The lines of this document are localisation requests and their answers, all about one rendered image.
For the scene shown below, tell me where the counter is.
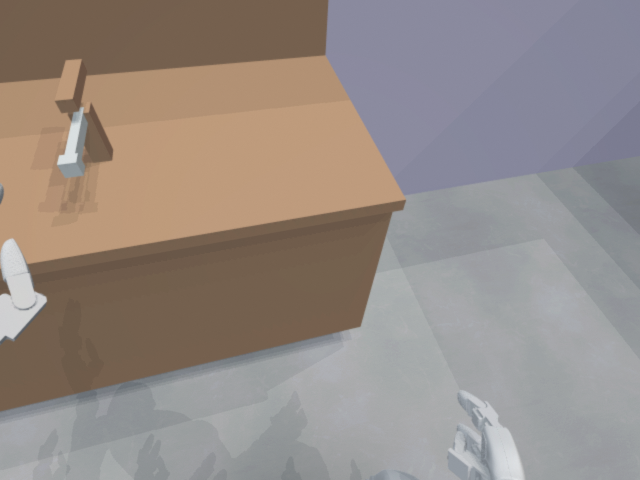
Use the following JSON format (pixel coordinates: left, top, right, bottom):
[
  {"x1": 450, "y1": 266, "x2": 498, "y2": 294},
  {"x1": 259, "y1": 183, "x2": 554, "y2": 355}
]
[{"x1": 0, "y1": 0, "x2": 406, "y2": 411}]

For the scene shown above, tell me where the tap lever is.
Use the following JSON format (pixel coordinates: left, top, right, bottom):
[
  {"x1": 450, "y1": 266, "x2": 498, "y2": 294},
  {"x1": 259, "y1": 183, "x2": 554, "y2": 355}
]
[{"x1": 57, "y1": 107, "x2": 88, "y2": 178}]

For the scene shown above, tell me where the robot left hand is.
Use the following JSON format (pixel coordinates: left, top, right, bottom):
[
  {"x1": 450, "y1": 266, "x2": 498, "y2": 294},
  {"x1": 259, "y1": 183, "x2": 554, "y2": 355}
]
[{"x1": 0, "y1": 183, "x2": 47, "y2": 345}]

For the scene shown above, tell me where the robot right hand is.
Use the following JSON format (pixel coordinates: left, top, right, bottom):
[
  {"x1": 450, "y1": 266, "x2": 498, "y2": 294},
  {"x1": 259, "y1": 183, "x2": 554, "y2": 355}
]
[{"x1": 448, "y1": 390, "x2": 526, "y2": 480}]

